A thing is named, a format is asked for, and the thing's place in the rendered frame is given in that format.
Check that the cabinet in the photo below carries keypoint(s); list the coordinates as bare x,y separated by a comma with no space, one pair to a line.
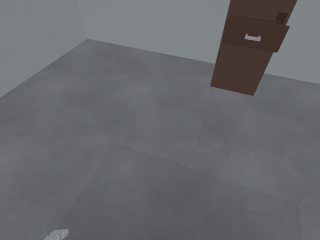
240,69

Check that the handle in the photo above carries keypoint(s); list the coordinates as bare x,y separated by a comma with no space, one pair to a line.
252,38

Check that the drawer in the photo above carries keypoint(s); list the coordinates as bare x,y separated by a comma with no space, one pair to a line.
272,33

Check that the robot left hand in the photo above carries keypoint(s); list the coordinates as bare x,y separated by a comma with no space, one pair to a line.
57,234

